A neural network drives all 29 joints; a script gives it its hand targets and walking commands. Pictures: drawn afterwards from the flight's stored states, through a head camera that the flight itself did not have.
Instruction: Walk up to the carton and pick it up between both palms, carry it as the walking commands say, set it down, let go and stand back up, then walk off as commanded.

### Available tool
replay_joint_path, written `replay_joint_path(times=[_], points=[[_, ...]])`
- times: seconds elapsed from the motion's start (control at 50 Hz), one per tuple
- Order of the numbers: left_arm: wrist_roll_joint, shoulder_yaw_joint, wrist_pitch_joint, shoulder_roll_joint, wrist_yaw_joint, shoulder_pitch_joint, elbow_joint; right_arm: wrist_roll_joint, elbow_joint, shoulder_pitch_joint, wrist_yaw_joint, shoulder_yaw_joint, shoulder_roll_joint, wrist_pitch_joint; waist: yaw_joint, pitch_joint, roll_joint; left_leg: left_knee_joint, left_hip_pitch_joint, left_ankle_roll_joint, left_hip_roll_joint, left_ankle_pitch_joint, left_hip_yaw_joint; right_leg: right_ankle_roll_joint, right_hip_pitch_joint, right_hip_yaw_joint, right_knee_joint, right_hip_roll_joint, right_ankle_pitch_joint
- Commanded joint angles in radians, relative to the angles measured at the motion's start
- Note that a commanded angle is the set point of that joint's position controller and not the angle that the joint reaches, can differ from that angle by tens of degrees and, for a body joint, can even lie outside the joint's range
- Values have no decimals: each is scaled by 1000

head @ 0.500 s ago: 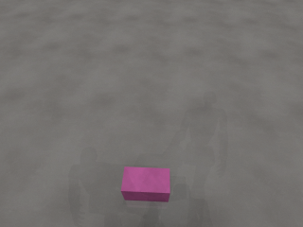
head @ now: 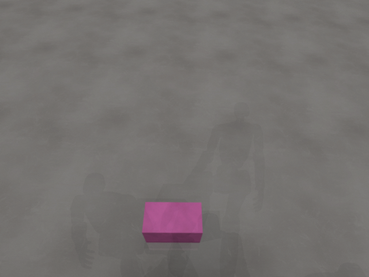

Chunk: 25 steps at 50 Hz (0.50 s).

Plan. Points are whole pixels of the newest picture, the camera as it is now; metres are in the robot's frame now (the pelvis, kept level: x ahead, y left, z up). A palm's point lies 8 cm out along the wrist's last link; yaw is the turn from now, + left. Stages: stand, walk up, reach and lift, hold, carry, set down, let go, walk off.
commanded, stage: walk up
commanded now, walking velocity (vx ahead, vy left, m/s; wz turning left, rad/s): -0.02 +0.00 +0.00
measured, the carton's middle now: (173, 222) +0.44 +0.05 -0.69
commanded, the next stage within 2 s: stand in 1.04 s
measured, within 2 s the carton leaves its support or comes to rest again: neither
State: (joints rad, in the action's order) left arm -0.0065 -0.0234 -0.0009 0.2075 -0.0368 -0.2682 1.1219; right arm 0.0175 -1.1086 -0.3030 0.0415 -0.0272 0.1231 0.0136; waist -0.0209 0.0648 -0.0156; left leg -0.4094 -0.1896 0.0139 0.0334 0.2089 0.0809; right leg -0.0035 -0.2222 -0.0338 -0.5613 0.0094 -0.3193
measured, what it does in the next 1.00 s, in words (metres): stands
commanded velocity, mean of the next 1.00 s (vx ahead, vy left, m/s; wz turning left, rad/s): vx -0.04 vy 0.03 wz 0.00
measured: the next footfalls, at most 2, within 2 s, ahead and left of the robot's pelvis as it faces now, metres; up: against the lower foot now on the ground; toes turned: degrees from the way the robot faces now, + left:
none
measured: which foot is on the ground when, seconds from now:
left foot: down 0.00-1.00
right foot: down 0.00-1.00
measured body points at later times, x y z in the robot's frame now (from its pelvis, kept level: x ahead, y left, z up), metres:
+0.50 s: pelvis -0.01 -0.02 +0.00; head +0.01 -0.02 +0.45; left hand +0.00 +0.21 -0.16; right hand +0.00 -0.26 -0.16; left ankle +0.01 +0.11 -0.74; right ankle -0.01 -0.14 -0.75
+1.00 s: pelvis -0.01 +0.00 +0.00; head +0.00 +0.00 +0.45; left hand +0.00 +0.24 -0.16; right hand -0.03 -0.23 -0.16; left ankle +0.01 +0.11 -0.75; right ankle -0.01 -0.14 -0.74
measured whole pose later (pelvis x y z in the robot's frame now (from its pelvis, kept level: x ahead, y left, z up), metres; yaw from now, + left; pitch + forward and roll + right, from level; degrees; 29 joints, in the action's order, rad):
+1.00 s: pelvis -0.01 +0.00 +0.00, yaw +1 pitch -1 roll +0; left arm 0.00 -0.03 0.00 0.19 -0.03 -0.25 1.11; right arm 0.02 -1.12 -0.29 0.02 -0.03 0.15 -0.01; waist -0.02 0.05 0.00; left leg -0.43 -0.21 0.01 0.01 0.20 0.05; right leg -0.03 -0.18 -0.01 -0.42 0.03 -0.22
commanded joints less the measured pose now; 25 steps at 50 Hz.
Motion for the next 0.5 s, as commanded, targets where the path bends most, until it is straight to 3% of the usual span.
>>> replay_joint_path(times=[0.0, 0.04, 0.06, 0.1, 0.14, 0.18, 0.24, 0.4, 0.48], points=[[-5, -5, -13, 43, -2, -117, -7, -7, 38, -10, 3, -24, 149, -3, 43, -43, 148, 75, 29, 29, 122, -266, -125, 23, 46, -2, 134, 34, 279], [2, -18, -18, 81, -3, -108, -11, -5, 47, -17, -4, -26, 142, -7, 27, -41, 73, 80, -47, 19, 84, -4, -120, 39, 92, -51, 179, 85, 309], [6, -14, -17, 79, -2, -110, -10, 6, 53, -36, -9, -20, 114, -13, 18, -35, 16, 89, -65, 7, 47, 101, -101, 60, 80, -98, 237, 110, 148], [8, -18, -21, 94, -4, -64, -18, 0, 25, -73, -5, -17, 87, -15, 3, 13, -61, 36, -35, -12, 21, -5, -65, 70, 46, -131, 265, 148, 209], [-2, -18, -27, 115, -7, -59, -12, -11, 26, -74, -2, -30, 130, -7, -4, -18, -61, 21, 33, -9, 68, -205, -89, 71, 45, -82, 199, 124, 462], [-2, -13, -31, 100, -9, -66, -4, -13, 30, -56, -3, -34, 132, -4, 2, -42, -64, 23, 57, -3, 71, -235, -75, 64, 67, -49, 191, 111, 480], [-2, -13, -25, 93, -8, -49, -18, -8, 17, -51, -2, -34, 134, -11, 2, -13, -10, 36, 50, -7, 71, -189, -75, 58, 40, -52, 201, 107, 388], [6, -16, -16, 91, 3, -37, -18, 0, 8, -32, -8, -19, 124, -13, 2, 17, 23, 58, 25, -5, 65, -59, -76, 52, -4, -82, 257, 100, 148], [7, -17, -17, 95, 6, -37, -17, -1, 3, -34, -9, -18, 132, -8, 4, 11, 30, 68, 26, -1, 73, -76, -93, 47, 5, -74, 252, 92, 157]])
